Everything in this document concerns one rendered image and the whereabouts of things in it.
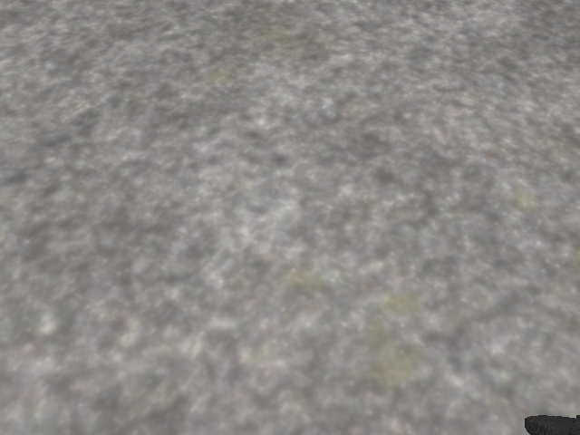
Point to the right robot hand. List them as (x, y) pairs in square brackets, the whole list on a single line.
[(552, 425)]

